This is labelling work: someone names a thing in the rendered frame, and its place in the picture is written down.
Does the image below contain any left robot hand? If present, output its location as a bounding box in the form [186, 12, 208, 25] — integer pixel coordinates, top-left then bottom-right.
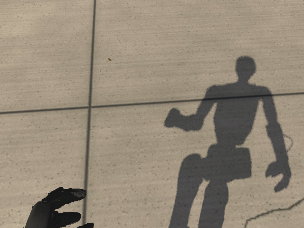
[23, 187, 94, 228]

